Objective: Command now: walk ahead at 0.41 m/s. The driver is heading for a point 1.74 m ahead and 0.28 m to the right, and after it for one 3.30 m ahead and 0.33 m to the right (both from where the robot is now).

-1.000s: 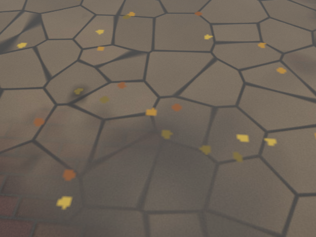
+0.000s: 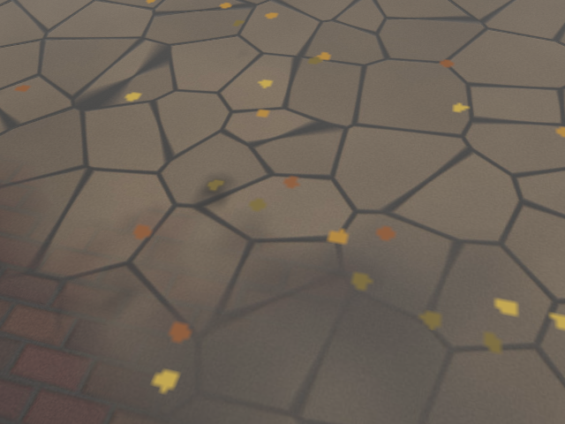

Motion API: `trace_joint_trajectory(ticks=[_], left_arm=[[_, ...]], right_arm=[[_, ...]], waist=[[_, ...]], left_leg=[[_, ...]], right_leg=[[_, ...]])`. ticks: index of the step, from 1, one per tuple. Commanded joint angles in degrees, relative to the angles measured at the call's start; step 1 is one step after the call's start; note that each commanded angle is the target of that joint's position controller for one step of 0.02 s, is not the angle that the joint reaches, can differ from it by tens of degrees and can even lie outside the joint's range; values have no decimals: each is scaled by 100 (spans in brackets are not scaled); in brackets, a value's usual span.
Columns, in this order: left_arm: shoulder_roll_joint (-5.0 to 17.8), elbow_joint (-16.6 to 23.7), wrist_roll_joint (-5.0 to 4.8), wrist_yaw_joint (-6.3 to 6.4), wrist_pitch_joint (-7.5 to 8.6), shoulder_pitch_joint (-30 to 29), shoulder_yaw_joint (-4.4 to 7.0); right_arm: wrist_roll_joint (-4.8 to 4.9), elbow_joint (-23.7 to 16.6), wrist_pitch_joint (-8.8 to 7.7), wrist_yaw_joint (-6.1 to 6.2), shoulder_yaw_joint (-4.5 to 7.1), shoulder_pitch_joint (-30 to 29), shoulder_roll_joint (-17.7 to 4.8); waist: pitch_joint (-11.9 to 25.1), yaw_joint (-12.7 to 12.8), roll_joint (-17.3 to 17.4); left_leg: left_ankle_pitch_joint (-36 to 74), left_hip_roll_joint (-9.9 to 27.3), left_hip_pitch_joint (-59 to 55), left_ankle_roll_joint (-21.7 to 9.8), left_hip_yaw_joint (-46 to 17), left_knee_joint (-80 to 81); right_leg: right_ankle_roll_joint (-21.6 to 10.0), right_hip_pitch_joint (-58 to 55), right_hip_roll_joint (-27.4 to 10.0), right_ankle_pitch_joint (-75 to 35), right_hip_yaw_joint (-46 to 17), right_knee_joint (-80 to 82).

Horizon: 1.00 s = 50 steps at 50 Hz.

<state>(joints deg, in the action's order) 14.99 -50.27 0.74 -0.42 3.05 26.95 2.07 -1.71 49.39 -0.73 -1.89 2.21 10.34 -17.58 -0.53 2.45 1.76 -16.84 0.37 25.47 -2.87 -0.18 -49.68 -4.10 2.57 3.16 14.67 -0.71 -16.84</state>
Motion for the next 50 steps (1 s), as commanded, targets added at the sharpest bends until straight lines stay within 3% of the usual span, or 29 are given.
trace_joint_trajectory(ticks=[1, 4, 6, 9, 10, 11, 13, 14, 15, 16, 17, 20, 23, 25, 27, 30, 32, 33, 34, 35, 36, 37, 38, 39, 40, 42, 45, 48, 50], left_arm=[[703, 167, -48, 30, 97, 41, 134], [746, -1, -16, 11, 81, 206, 142], [760, -3, 86, -10, 145, 237, 149], [773, -10, 57, 7, 160, 78, 143], [809, 16, 48, 10, 153, -128, 146], [893, -111, 82, 75, 193, -156, 189], [1102, 10, 26, 94, 181, -1042, 295], [513, 144, -115, 12, 163, -713, 186], [376, 242, 25, 60, 217, -1016, 149], [435, 316, 59, 55, 196, -941, 139], [724, 164, 95, 3, 132, -1245, 207], [537, 58, 291, -194, -144, -1304, 256], [400, 446, 189, -282, -90, -2322, 223], [223, 112, 69, -360, -36, -1785, 186], [286, -22, 53, -363, -41, -1682, 156], [428, 161, 207, -327, 56, -2423, 129], [452, -98, 217, -279, 173, -1754, 148], [486, -415, 240, -231, 173, -861, 185], [677, -692, 263, -176, 152, 130, 308], [863, -791, 236, -230, 154, 407, 308], [919, -776, 266, -271, 237, 679, 229], [812, -743, 174, -220, 245, 526, 244], [1061, -737, 137, -46, 223, 203, 368], [605, -592, 160, 55, 246, -349, 236], [641, -573, 70, 131, 350, -593, 168], [398, -759, 88, 126, 413, -503, 81], [399, -774, 4, 46, 382, -635, 116], [430, -914, -89, -28, 301, -220, 148], [414, -1004, -32, -5, 232, -92, 163]], right_arm=[[-21, -559, -38, -122, 17, -803, -203], [-35, -616, 35, -148, -54, -995, -130], [-80, -463, 47, -143, 57, -748, -403], [-123, -485, 11, -107, 89, -918, -379], [-125, -382, -1, -80, 110, -602, -346], [-116, -247, -106, -52, 157, -303, -381], [-154, 501, -221, 74, 302, 1710, -615], [-189, 723, -340, 129, 462, 2458, -1112], [-1, 750, -398, 128, 369, 2460, -887], [114, 596, -387, 136, 382, 1590, -991], [69, 314, -375, 149, 301, 711, -617], [-76, 435, -582, 199, 244, 376, -500], [0, 605, -877, 277, 236, 193, -389], [63, 675, -862, 312, 184, 166, -201], [67, 746, -838, 298, 172, 262, -125], [-182, 946, -702, 367, 162, 1049, -76], [-285, 1011, -488, 553, 148, 1309, -138], [-172, 985, -384, 591, 169, 1229, -177], [30, 936, -306, 499, 236, 896, -303], [66, 728, -301, 354, 195, 832, 27], [336, 605, -400, 417, 132, 1628, 249], [277, 666, -471, 463, 110, 1475, 10], [54, 607, -419, 461, 111, 1143, -91], [-121, 564, -349, 384, 160, 585, -358], [-199, 308, -303, 241, 151, 58, -233], [-162, 204, -194, 57, 77, -425, 50], [-11, 106, -216, -28, -108, -585, 427], [68, 29, -213, 21, -94, -960, 287], [39, -61, -238, 46, -43, -1125, 197]], waist=[[-370, -9, -656], [-332, 43, -827], [-128, -40, -722], [-431, -117, -642], [-355, -321, -674], [-190, -502, -799], [422, -1389, -705], [733, -1500, 1381], [435, -1381, 1398], [-181, -721, 920], [-629, -530, -111], [-763, -106, 18], [-848, -17, 57], [-339, 138, 40], [-289, 128, 9], [-964, -366, -166], [-884, -203, -279], [-442, 110, -304], [77, 722, -892], [488, 544, -1196], [893, 113, -1648], [986, 235, -1224], [875, 178, -1330], [597, 0, -323], [-146, -166, -284], [-586, -343, -34], [-358, -325, -693], [-203, -108, -537], [-270, -108, -459]], left_leg=[[583, 141, 1201, 143, 111, 388], [1040, 79, 670, 147, 341, 595], [1640, 183, 702, -3, 238, -148], [1175, 90, 447, -167, 414, 98], [881, -100, -336, -258, 581, 342], [1935, 225, -463, -405, -234, 926], [1603, -145, -2702, -519, 224, 1322], [766, 895, -4131, -933, -1408, 2563], [617, 1480, -4093, -897, -2888, 3029], [-252, 1776, -3478, -986, -3247, 3488], [-387, 1568, -2483, -933, -2834, 3650], [-371, 1237, -1218, -1093, -2007, 3634], [-1024, 509, -437, -697, -1017, 3637], [-1004, 309, 160, -577, -509, 3181], [-1211, 307, 324, -534, -354, 2619], [-1015, 482, -834, -634, -586, 1523], [176, 340, -1809, -609, -399, 58], [760, 162, -1737, -572, -172, -1189], [-213, -448, -1063, -549, 336, -3723], [-2587, -783, 746, -566, 257, -5096], [-2279, -558, 2246, -677, -770, -5080], [-1293, -291, 2991, -720, -860, -4472], [-1003, -122, 3456, -494, -757, -4565], [-720, 173, 3332, -270, -654, -4243], [-286, 418, 2850, 73, -743, -3008], [390, 639, 1486, 366, -402, -1432], [1362, 411, -136, 233, 218, 503], [1463, 196, -80, -39, 461, 1106], [1227, 150, 65, -216, 439, 1472]], right_leg=[[-737, -557, -1343, -1914, -1119, 833], [-725, -134, -1265, -2534, -651, 730], [-788, -296, -1535, -2675, -608, 440], [-730, -115, -1513, -3330, -454, -16], [-602, 242, -1399, -4252, -202, -479], [-376, -207, -1453, -3909, -292, -1220], [-269, 951, -1202, -4280, -236, -3548], [132, 2704, -362, -1408, 172, -6431], [51, 4021, 96, 1699, -527, -7256], [-75, 4769, -181, 1377, -633, -6594], [-50, 4318, -539, 1005, -649, -5916], [218, 3261, -721, 152, -298, -4878], [276, 2603, -538, -2149, 15, -2730], [168, 1049, -421, -3960, 236, -2278], [118, 572, -364, -4363, 370, -2262], [246, 1625, -484, -3574, 447, -1279], [180, 1595, -685, -3650, 340, 151], [30, 657, -743, -4118, 271, 801], [-404, -546, -986, -4635, 134, 1171], [-217, -1968, -1383, -5672, -123, -428], [-467, -3328, -2335, -7388, -1118, -1957], [-658, -3424, -2446, -5928, -1345, -1653], [-1502, -2719, -2968, -2583, -2366, -1006], [-1501, -1779, -2873, -528, -2786, -284], [-1605, -373, -2986, -1382, -2796, 139], [-1250, 1148, -2132, -2454, -1654, 392], [-716, 1760, -1168, -3081, -362, 534], [-652, 646, -1339, -3178, -368, 505], [-603, -8, -1473, -3409, -353, 208]])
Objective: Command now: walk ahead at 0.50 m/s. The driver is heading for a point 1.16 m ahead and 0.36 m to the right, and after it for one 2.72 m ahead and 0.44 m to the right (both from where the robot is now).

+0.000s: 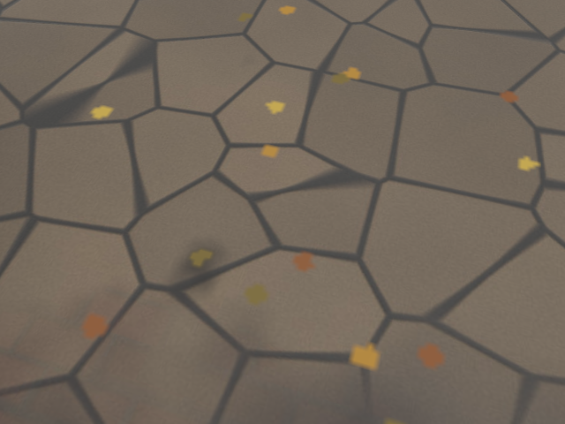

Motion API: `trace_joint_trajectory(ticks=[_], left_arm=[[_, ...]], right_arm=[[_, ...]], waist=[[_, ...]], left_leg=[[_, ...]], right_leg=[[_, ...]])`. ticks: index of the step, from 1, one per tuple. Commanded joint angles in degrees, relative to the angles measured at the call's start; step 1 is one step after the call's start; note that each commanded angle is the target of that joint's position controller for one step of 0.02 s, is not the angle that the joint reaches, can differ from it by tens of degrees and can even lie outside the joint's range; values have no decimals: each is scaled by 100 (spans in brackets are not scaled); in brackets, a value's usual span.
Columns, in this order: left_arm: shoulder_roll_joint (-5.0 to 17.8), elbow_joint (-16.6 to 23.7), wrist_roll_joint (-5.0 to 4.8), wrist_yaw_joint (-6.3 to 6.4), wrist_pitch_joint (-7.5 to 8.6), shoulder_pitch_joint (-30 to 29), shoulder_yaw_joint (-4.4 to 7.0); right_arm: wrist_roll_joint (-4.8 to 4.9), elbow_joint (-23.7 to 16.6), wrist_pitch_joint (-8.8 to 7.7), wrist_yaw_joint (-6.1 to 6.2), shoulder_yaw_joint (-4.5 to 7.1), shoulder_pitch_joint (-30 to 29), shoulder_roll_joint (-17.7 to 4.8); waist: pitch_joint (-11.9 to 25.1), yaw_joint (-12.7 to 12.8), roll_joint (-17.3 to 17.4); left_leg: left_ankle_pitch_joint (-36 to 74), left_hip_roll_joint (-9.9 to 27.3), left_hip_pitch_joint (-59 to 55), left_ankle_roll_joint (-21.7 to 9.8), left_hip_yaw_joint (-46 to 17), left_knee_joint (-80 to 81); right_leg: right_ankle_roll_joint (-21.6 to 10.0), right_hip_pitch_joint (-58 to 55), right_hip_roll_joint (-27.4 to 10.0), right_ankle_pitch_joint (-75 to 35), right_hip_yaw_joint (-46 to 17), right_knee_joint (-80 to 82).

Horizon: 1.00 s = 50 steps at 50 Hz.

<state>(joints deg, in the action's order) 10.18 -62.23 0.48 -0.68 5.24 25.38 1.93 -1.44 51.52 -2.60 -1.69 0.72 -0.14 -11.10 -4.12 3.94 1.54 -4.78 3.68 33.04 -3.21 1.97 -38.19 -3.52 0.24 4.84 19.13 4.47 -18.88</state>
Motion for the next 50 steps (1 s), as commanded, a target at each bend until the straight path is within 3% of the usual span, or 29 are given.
trace_joint_trajectory(ticks=[1, 3, 4, 5, 6, 7, 8, 10, 14, 20, 25, 28, 30, 31, 32, 33, 34, 35, 36, 37, 38, 40, 43, 50], left_arm=[[904, 165, 27, 44, -17, 48, 177], [869, 191, 40, 54, -53, -45, 167], [663, 365, 37, 50, -64, 16, 109], [169, 366, -108, 17, -94, 713, 44], [728, 337, 49, 49, -165, 217, 169], [738, 500, 52, 15, -155, -300, 197], [627, 520, 33, 5, -142, -473, 190], [483, 386, 137, -30, -265, -259, 188], [384, 520, 110, -80, -426, -657, 206], [312, 985, 79, -170, -432, -1854, 136], [249, 1354, 104, -202, -408, -2649, 27], [378, 1363, 116, -172, -400, -2402, 71], [565, 1168, 121, -138, -386, -1635, 167], [728, 991, 140, -115, -353, -1017, 258], [1039, 805, 210, -55, -322, -246, 401], [1653, 879, 225, 16, -356, -315, 560], [1725, 877, 55, 10, -434, -203, 577], [1543, 898, 19, 59, -441, -585, 523], [1209, 928, 9, 67, -416, -849, 451], [1024, 971, 9, 92, -364, -1084, 391], [887, 984, -23, 124, -301, -1174, 333], [979, 966, -73, 114, -164, -1045, 320], [1205, 945, -65, 98, -113, -686, 362], [1274, 981, 1, 114, -197, 123, 371]], right_arm=[[0, -208, -72, 45, 148, 152, -516], [-78, 305, -166, 108, 305, 1666, -772], [-186, 449, -221, 172, 440, 2627, -1265], [-132, 469, -157, 176, 532, 2770, -1692], [50, 373, -62, 177, 484, 2235, -1336], [59, 236, -79, 182, 384, 1584, -962], [23, 201, -138, 174, 323, 1264, -706], [47, 307, -272, 218, 258, 1297, -465], [83, 483, -431, 249, 273, 1806, -589], [60, 603, -412, 308, 224, 2322, -512], [38, 769, -335, 393, 222, 2793, -603], [26, 784, -271, 470, 253, 2789, -761], [-13, 726, -193, 492, 314, 2662, -949], [-21, 653, -160, 456, 339, 2584, -1014], [29, 495, -163, 398, 356, 2332, -1044], [80, 113, -198, 257, 245, 2461, -361], [66, -201, -283, 209, 329, 1756, -794], [93, -355, -383, 170, 315, 1415, -799], [121, -323, -436, 173, 325, 1476, -837], [79, -263, -396, 200, 341, 1563, -813], [-36, -271, -282, 191, 326, 1680, -740], [-134, -334, -72, 147, 311, 1710, -624], [-126, -627, 45, 100, 281, 1108, -584], [-44, -1262, 23, 41, 183, -424, -656]], waist=[[195, -376, -449], [877, -999, -223], [1529, -1292, 405], [2090, -936, 1505], [1379, -906, 497], [506, -722, 274], [167, -551, 159], [106, -290, 299], [131, -215, 174], [-113, -406, 150], [-241, -622, 202], [1, -427, 405], [413, -71, 567], [743, 192, 540], [1090, 662, 115], [1426, 230, -1264], [1558, 405, -702], [736, 193, -386], [343, -57, 24], [126, -322, 247], [152, -490, 203], [256, -611, 45], [184, -485, -230], [155, 140, -526]], left_leg=[[-148, -292, -1018, -253, 232, 477], [-294, -399, -2817, -465, 155, 958], [-927, 897, -4017, -758, -1368, 1182], [-1672, 2178, -5136, -1479, -4007, 2059], [-2872, 1901, -4533, -1284, -3872, 2400], [-2759, 1670, -3625, -1046, -2978, 2566], [-1881, 1418, -2988, -851, -2307, 2750], [-621, 1077, -2401, -555, -1337, 2875], [662, 962, -2601, -436, -487, 2960], [1721, 795, -3007, -228, 365, 2932], [2766, 952, -3675, -193, 800, 2634], [4850, 1071, -4055, -174, 1079, 1847], [5685, 1162, -4113, -227, 1169, 620], [5216, 1169, -3831, -257, 1171, -400], [3761, 1008, -2795, -126, 1246, -2004], [-1919, -125, -159, 186, 1121, -4166], [-2402, -572, 891, 174, -215, -4882], [-1766, -104, 1302, 113, -488, -4463], [-1396, 73, 1005, 123, -443, -3914], [-1282, 199, 643, 185, -427, -3478], [-1258, 252, 300, 298, -434, -3218], [-1261, 259, 27, 468, -344, -2809], [-749, 244, 224, 644, -146, -2057], [271, -62, 658, 602, -144, -296]], right_leg=[[-588, 83, -1634, -4193, -795, 82], [-403, 486, -1274, -4128, -419, -1648], [-287, 1440, -943, -2319, -122, -3396], [-148, 3247, -26, 1375, -187, -5217], [-236, 3883, -370, 1016, -707, -5555], [-252, 3979, -628, 376, -732, -5349], [-228, 3715, -809, -30, -748, -5020], [-97, 3061, -970, -316, -768, -4629], [11, 3382, -984, -853, -672, -4440], [97, 3910, -923, -1831, -299, -3253], [-107, 3690, -699, -1721, 300, -2064], [-450, 3022, -292, -986, 634, -1819], [-775, 2215, 11, -461, 677, -1673], [-956, 1447, 120, -391, 542, -1327], [-1249, 202, -303, -338, -237, -695], [-2105, -1556, -2102, -504, -3081, -519], [-2440, -1695, -2405, -249, -4626, 258], [-2183, -1071, -2365, -372, -3783, 476], [-1902, -371, -2145, -969, -3266, 601], [-1649, 146, -1827, -1714, -2753, 629], [-1545, 462, -1566, -2255, -2372, 646], [-1468, 728, -1296, -3019, -1996, 617], [-1311, 896, -1050, -3280, -1804, 658], [-1013, -5, -1031, -3362, -2165, 385]])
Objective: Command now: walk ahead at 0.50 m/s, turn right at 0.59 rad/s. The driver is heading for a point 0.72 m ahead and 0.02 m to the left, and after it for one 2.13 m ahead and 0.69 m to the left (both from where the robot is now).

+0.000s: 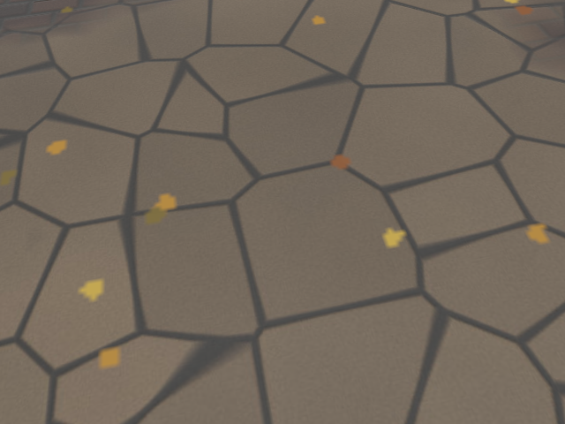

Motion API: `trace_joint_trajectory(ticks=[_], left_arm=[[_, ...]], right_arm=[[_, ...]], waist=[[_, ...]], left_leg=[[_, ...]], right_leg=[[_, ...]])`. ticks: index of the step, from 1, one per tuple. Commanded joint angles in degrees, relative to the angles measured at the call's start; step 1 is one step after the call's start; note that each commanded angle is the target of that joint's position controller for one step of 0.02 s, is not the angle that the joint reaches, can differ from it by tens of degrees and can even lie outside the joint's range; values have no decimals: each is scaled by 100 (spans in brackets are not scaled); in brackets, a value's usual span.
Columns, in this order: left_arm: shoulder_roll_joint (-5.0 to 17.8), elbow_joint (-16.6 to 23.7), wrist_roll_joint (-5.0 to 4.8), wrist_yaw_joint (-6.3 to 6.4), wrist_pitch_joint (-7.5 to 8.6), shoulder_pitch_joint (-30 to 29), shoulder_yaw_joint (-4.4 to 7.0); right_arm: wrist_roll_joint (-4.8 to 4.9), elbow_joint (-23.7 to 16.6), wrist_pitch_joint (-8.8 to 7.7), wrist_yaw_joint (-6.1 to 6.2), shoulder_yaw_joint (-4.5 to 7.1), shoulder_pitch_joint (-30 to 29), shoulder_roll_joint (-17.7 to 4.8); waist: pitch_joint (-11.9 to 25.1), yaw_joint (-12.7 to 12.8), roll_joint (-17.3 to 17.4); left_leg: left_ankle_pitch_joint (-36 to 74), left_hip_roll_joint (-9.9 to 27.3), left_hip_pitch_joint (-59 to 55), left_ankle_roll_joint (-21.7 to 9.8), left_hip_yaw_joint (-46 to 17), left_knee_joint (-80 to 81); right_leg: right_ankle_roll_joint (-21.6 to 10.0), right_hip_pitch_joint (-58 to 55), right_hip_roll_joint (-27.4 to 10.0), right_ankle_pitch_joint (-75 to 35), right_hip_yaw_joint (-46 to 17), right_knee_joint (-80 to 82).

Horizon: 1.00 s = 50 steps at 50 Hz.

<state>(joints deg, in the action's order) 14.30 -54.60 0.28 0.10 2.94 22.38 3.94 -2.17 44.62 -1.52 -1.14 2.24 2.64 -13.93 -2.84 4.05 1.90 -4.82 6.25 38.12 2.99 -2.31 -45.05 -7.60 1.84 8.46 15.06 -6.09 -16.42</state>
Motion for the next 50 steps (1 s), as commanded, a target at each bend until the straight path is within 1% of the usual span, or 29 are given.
trace_joint_trajectory(ticks=[1, 2, 4, 6, 7, 8, 9, 10, 11, 12, 13, 15, 17, 21, 24, 29, 31, 32, 33, 34, 35, 36, 37, 38, 40, 42, 44, 47, 50], left_arm=[[880, 237, 36, 46, 26, 473, 174], [912, 260, 55, 61, 23, 492, 181], [967, 318, 69, 112, 44, 345, 189], [1058, 375, 79, 98, 104, 91, 196], [1059, 369, 63, 56, 143, 26, 187], [733, 500, 37, 13, 190, 117, 92], [224, 525, -162, -5, 170, 1059, 15], [689, 380, 54, 35, 118, 960, 50], [727, 453, 107, 2, 94, 409, 65], [648, 553, 124, -36, 99, 5, 34], [599, 617, 143, -74, 72, -149, 29], [493, 617, 201, -143, -28, -78, -6], [425, 660, 216, -175, -80, -185, -33], [322, 998, 227, -246, -87, -1179, -140], [160, 1200, 180, -281, -50, -1854, -257], [301, 1370, 138, -222, -6, -2314, -258], [370, 1321, 166, -182, 32, -2070, -217], [408, 1140, 200, -150, 75, -1546, -173], [606, 831, 272, -93, 144, -687, -80], [1071, 682, 387, -18, 186, 376, 44], [1590, 601, 299, 6, 114, 495, 185], [1165, 659, 102, -17, 58, 98, 118], [824, 735, 79, -41, 72, -407, 18], [580, 738, 97, -71, 111, -659, -42], [388, 654, 66, -41, 186, -772, -96], [452, 522, 50, -27, 279, -558, -74], [541, 409, 43, -10, 327, -361, -43], [486, 273, 68, 3, 333, -97, -63], [412, 230, 49, 39, 336, -198, -121]], right_arm=[[46, -650, -105, -16, 17, -841, -394], [60, -725, -130, -16, 9, -934, -430], [68, -716, -184, -18, 17, -681, -530], [66, -420, -256, 49, 114, 305, -749], [47, -177, -321, 108, 177, 1139, -870], [-75, -92, -371, 196, 256, 2017, -1208], [-162, -8, -319, 186, 399, 2202, -1795], [3, -30, -237, 122, 351, 1830, -1354], [62, -143, -235, 100, 237, 1272, -872], [44, -124, -260, 75, 166, 1040, -607], [37, -44, -293, 86, 135, 1065, -546], [82, 163, -379, 76, 109, 1272, -517], [137, 310, -469, 46, 123, 1524, -565], [156, 480, -454, 46, 133, 1805, -600], [170, 599, -433, 33, 147, 2037, -665], [139, 780, -380, 50, 184, 2374, -824], [130, 823, -334, 77, 200, 2324, -887], [151, 846, -306, 86, 197, 2273, -891], [163, 844, -291, 90, 153, 2319, -763], [167, 594, -303, 90, 67, 2205, -517], [292, 480, -298, 77, -1, 2757, -89], [119, 561, -232, 125, 158, 2311, -735], [128, 465, -260, 72, 167, 1973, -666], [156, 468, -269, 41, 137, 1864, -540], [41, 560, -144, -17, 119, 1965, -414], [28, 573, -51, -74, 121, 1928, -347], [47, 484, -1, -106, 125, 1580, -320], [75, 306, 23, -108, 128, 991, -318], [60, 182, -24, -101, 37, 633, -141]], waist=[[18, 173, -585], [12, 185, -615], [46, -2, -690], [409, -450, -672], [834, -875, -420], [1544, -1170, 39], [2162, -716, 1547], [1697, -592, 795], [780, -508, 176], [407, -493, -125], [272, -433, 67], [299, -306, 376], [325, -270, 362], [27, -403, 305], [-60, -573, 317], [-66, -677, 342], [13, -513, 337], [236, -248, 205], [752, 50, -51], [1516, 461, -732], [1845, 151, -1987], [1184, 107, -890], [579, -89, -689], [345, -245, -550], [202, -497, -685], [233, -562, -584], [77, -520, -526], [-131, -400, -480], [-224, -434, -497]], left_leg=[[266, -377, 134, -57, 276, 579], [223, -430, 55, -105, 250, 767], [135, -487, -530, -281, 211, 1243], [-206, -769, -2017, -528, 333, 1537], [-47, -728, -3060, -680, 344, 1882], [-900, 356, -4333, -948, -794, 1953], [-1118, 1857, -5551, -1784, -3650, 2575], [-2060, 1756, -4980, -1839, -4291, 2961], [-2178, 1491, -4101, -1718, -3303, 3070], [-1563, 1173, -3546, -1573, -2511, 3161], [-891, 918, -3284, -1442, -1937, 3230], [57, 658, -3011, -1359, -1306, 3330], [556, 640, -3059, -1448, -1033, 3421], [366, 530, -3072, -1498, -591, 3833], [639, 370, -3015, -1395, -228, 3846], [1313, 641, -3513, -1294, -217, 3454], [1972, 715, -3704, -1217, -196, 2991], [2569, 580, -3678, -1128, -23, 2315], [2525, 299, -3292, -1009, 221, 1251], [802, -11, -2277, -859, 512, -450], [-2573, -970, -427, -690, 653, -2100], [-2368, -612, 70, -767, 47, -2489], [-1815, -389, 97, -801, -20, -2371], [-1465, -226, -153, -772, -4, -2102], [-1207, -75, -616, -635, 68, -1759], [-1015, -117, -624, -543, 132, -1722], [-686, -101, -280, -479, 50, -1576], [-138, -161, 191, -430, -57, -1120], [389, -309, -291, -429, 340, -95]], right_leg=[[-598, -297, -1437, -3036, -1183, 58], [-574, -396, -1494, -3123, -1270, -36], [-404, -419, -1605, -3332, -1299, -193], [-156, -157, -1519, -4464, -1146, -952], [-39, 66, -1226, -4474, -868, -1972], [61, 848, -911, -2946, -609, -3465], [295, 2526, 105, 1307, -50, -5231], [215, 3118, -276, 1330, -202, -5776], [235, 3209, -536, 756, -176, -5733], [251, 3148, -709, 435, -126, -5436], [276, 3045, -834, 345, -83, -5183], [362, 2750, -889, 300, 9, -4901], [429, 2900, -921, 236, 106, -4707], [629, 3453, -1264, -493, 483, -3700], [697, 3131, -1273, -1015, 771, -2607], [525, 2661, -1098, -866, 957, -1750], [364, 2197, -941, -515, 1011, -1432], [259, 1493, -783, -571, 1078, -1037], [98, 302, -837, -572, 934, -871], [-227, -1026, -2212, 67, -566, -704], [-909, -1955, -3401, 429, -3020, 74], [-797, -1387, -3092, 696, -2776, 159], [-664, -710, -2809, 330, -1967, 239], [-523, -169, -2530, -271, -1405, 433], [-310, 400, -2125, -891, -676, 682], [-354, 419, -2075, -1512, -348, 798], [-345, 394, -2084, -1618, -13, 977], [-250, 239, -2048, -1821, 414, 1078], [-76, 372, -1862, -3666, 1158, 757]])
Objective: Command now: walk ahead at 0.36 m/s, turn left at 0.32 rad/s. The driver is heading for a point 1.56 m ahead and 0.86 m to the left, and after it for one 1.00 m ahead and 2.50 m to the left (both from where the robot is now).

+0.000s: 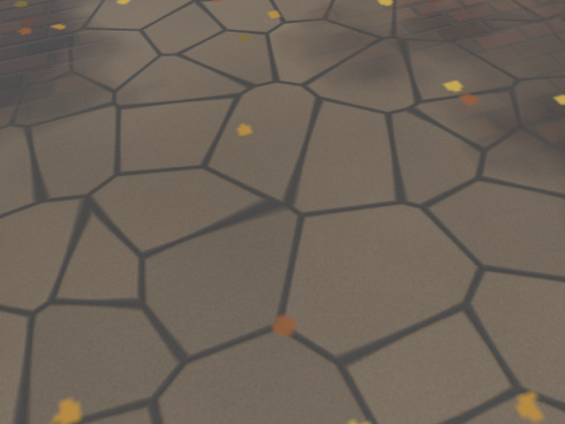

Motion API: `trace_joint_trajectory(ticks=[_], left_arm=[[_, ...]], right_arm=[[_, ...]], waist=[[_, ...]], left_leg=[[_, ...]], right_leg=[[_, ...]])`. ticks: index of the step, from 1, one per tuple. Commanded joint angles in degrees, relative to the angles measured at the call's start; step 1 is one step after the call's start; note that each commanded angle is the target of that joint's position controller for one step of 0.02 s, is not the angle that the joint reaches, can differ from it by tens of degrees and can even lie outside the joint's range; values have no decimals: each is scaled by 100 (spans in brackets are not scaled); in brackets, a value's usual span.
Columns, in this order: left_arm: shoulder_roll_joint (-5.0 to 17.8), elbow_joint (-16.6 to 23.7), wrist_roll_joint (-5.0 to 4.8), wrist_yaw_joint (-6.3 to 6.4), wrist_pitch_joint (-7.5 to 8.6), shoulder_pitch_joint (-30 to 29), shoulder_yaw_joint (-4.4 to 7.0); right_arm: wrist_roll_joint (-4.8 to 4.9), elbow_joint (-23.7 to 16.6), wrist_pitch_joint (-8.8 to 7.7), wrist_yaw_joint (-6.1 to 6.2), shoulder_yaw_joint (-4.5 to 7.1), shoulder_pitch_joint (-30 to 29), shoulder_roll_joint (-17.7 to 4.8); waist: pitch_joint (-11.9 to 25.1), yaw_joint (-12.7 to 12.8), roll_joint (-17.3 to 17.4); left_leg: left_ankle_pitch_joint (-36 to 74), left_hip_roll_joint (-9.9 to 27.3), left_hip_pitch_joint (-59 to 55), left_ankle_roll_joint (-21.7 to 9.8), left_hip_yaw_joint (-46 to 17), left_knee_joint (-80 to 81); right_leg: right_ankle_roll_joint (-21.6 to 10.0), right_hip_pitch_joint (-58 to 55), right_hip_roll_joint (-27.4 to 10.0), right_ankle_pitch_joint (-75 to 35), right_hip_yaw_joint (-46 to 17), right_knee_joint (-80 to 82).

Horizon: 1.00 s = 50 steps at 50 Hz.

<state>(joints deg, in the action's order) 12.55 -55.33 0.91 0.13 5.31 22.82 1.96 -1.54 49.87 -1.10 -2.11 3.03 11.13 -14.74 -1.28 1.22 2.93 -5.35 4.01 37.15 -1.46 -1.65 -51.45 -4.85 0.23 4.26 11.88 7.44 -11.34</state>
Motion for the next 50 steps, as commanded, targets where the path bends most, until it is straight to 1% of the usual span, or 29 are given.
trace_joint_trajectory(ticks=[1, 3, 5, 7, 8, 9, 10, 11, 12, 13, 14, 15, 16, 18, 20, 24, 26, 32, 35, 36, 37, 38, 39, 40, 41, 43, 44, 47, 50], left_arm=[[605, 275, -28, 62, 94, -200, 71], [653, 171, -36, 120, 61, 5, 69], [772, 131, -22, 185, 5, -2, 104], [910, 169, -24, 251, -76, -148, 168], [952, 216, -41, 258, -128, -230, 190], [997, 330, -82, 241, -140, -267, 213], [378, 565, -61, 194, -148, 270, 101], [571, 592, -63, 182, -242, 348, 127], [654, 633, -6, 171, -286, 32, 131], [669, 745, 26, 159, -291, -423, 134], [683, 809, 72, 164, -329, -659, 153], [670, 844, 121, 163, -436, -615, 158], [609, 832, 138, 164, -548, -518, 153], [492, 868, 109, 168, -660, -442, 130], [510, 961, 99, 176, -709, -602, 139], [640, 1198, 87, 201, -787, -1153, 173], [666, 1289, 61, 211, -785, -1335, 175], [682, 1425, -65, 258, -657, -1338, 130], [705, 1353, -131, 302, -568, -780, 119], [765, 1295, -102, 342, -530, -503, 137], [1185, 1348, -24, 398, -508, -590, 230], [1730, 1604, 61, 399, -539, -1011, 329], [1588, 1628, 135, 354, -571, -1290, 315], [1159, 1699, 94, 323, -553, -1456, 198], [943, 1726, 58, 290, -540, -1668, 138], [882, 1831, 54, 283, -544, -1704, 111], [888, 1823, 61, 269, -549, -1542, 115], [1029, 1682, 52, 261, -551, -921, 189], [1168, 1608, 63, 236, -549, -704, 264]], right_arm=[[-10, -407, -80, -8, -80, -400, -4], [-25, -509, -94, -14, -117, -633, 16], [-55, -506, -111, -7, -93, -423, -87], [-96, -349, -151, 24, -10, 251, -283], [-132, -189, -212, 46, 56, 806, -395], [-178, -98, -279, 96, 166, 1301, -730], [-113, -175, -261, 157, 335, 1195, -1391], [195, -233, -171, 152, 394, 1470, -1468], [242, -410, -63, 203, 371, 932, -1239], [224, -504, 20, 241, 268, 478, -860], [193, -504, 74, 262, 199, 288, -628], [189, -515, 106, 283, 179, 229, -539], [143, -514, 114, 274, 178, 218, -550], [84, -543, 83, 237, 240, 219, -739], [65, -592, 98, 226, 290, 221, -865], [60, -672, 225, 243, 343, 313, -936], [48, -697, 272, 247, 368, 371, -962], [-10, -768, 333, 201, 418, 343, -989], [44, -810, 377, 162, 426, 131, -971], [110, -843, 380, 172, 413, 27, -927], [170, -885, 362, 198, 342, 190, -643], [236, -999, 319, 229, 309, 317, -443], [-30, -912, 296, 255, 435, 175, -983], [-53, -848, 301, 221, 473, 252, -1039], [-53, -745, 344, 181, 464, 439, -956], [-21, -652, 457, 79, 437, 659, -900], [9, -689, 484, 45, 414, 556, -884], [55, -884, 524, -5, 327, 72, -763], [82, -1004, 560, -47, 266, -149, -694]], waist=[[-365, -93, -638], [-283, 30, -696], [-130, -56, -838], [207, -309, -891], [501, -546, -747], [874, -809, -309], [1479, -286, 940], [2420, -507, 632], [1842, -419, 46], [999, -339, -208], [498, -195, -372], [385, -84, -291], [437, -23, -221], [607, 33, -147], [661, -10, -28], [544, -236, 257], [451, -318, 323], [450, -354, 453], [465, -79, 497], [424, 94, 402], [381, -65, -340], [359, -206, -1499], [63, -202, -1053], [69, -364, -752], [32, -513, -687], [146, -494, -1106], [159, -389, -1076], [174, -27, -1077], [242, 109, -1213]], left_leg=[[601, -138, -406, -14, 472, 881], [689, -271, -627, -100, 727, 1333], [320, -446, -887, -268, 827, 1564], [-137, -735, -1498, -504, 899, 1806], [191, -838, -2125, -638, 825, 2305], [1990, -338, -3105, -899, 198, 2645], [6213, 1382, -4737, -1689, -1657, 1718], [6158, 1898, -5247, -2501, -2854, 2207], [4629, 1713, -4549, -2406, -2501, 2582], [3517, 1393, -3652, -2154, -2158, 2950], [2981, 1073, -3017, -1872, -1893, 3193], [2640, 832, -2572, -1697, -1655, 3336], [2410, 675, -2321, -1570, -1514, 3401], [2189, 481, -2151, -1449, -1408, 3412], [1446, 378, -2111, -1336, -1494, 3482], [-798, 261, -2213, -1128, -2026, 3754], [-1336, 266, -2305, -1088, -2304, 3817], [-911, 225, -2430, -1022, -2812, 3622], [-602, 61, -2146, -771, -2967, 3489], [-1014, -166, -1798, -510, -2844, 3360], [-2062, -667, -1259, -140, -2329, 2680], [-2502, -1633, -401, 133, -894, 1163], [-2550, -1256, -377, 215, -556, -45], [-2287, -1109, -726, 221, -601, -642], [-1973, -1095, -791, 233, -557, -1090], [-1771, -1065, -601, 327, -363, -1742], [-1764, -1007, -492, 395, -269, -1750], [-1822, -834, -147, 558, -137, -1215], [-1983, -698, -328, 575, -4, -570]], right_leg=[[-296, 529, -1417, -3728, -19, 114], [-224, 236, -1453, -4220, 119, -206], [-156, -111, -1549, -4907, 176, -785], [-110, -263, -1600, -5503, 204, -1898], [-28, -128, -1516, -4992, 261, -2883], [175, 614, -1201, -3294, 368, -4366], [409, 2424, -278, 2275, 321, -6322], [495, 3095, 2, 2532, -751, -7235], [509, 3344, -371, 2017, -998, -7246], [542, 3458, -547, 1632, -975, -6840], [587, 3385, -669, 1452, -985, -6395], [634, 3103, -724, 1332, -992, -6029], [661, 2843, -678, 1239, -953, -5815], [700, 2663, -593, 1097, -910, -5496], [735, 2748, -585, 960, -939, -5144], [802, 3044, -562, 805, -1069, -4518], [805, 3098, -516, 840, -1125, -4221], [587, 2438, -178, 1207, -1166, -3166], [365, 1417, 28, 1024, -1098, -1803], [289, 811, -66, 575, -1116, -890], [82, 387, -965, 924, -1974, -127], [-512, 308, -2522, 1097, -3675, 269], [-912, 1154, -2739, 52, -3494, 66], [-857, 1390, -2397, -745, -2945, -155], [-653, 1424, -1973, -1231, -2278, -323], [-514, 1044, -1601, -1976, -1590, -548], [-538, 841, -1576, -2294, -1441, -636], [-662, 27, -1741, -2867, -1362, -834], [-719, -250, -1920, -3024, -1274, -942]])
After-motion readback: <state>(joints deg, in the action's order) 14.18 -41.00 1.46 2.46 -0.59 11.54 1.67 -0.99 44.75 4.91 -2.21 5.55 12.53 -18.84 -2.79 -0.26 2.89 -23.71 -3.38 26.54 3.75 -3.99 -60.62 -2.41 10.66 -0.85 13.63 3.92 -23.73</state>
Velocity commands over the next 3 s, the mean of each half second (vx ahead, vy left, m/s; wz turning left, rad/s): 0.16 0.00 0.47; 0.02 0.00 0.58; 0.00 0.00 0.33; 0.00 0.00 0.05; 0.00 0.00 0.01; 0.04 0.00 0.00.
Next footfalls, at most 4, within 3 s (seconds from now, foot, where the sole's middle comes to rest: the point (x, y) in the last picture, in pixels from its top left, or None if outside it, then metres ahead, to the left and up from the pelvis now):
0.18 left None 0.24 0.09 -0.78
0.74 right None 0.24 -0.09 -0.78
1.20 left None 0.10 0.08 -0.78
1.58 right None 0.23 -0.08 -0.78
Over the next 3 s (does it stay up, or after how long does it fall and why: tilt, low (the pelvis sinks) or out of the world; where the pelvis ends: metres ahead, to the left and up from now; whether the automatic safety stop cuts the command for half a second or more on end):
stays up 0.16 -0.02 -0.01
